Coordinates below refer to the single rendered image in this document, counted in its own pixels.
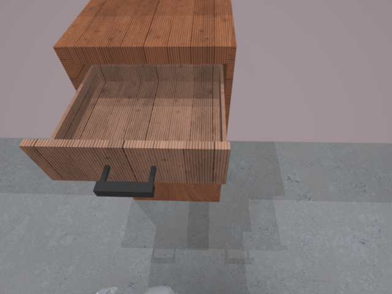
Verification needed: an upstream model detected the cabinet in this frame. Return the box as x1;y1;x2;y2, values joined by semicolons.
53;0;236;202

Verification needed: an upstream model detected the handle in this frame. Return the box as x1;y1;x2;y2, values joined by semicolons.
93;165;156;198

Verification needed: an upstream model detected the drawer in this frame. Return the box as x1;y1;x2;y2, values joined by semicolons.
19;64;230;184

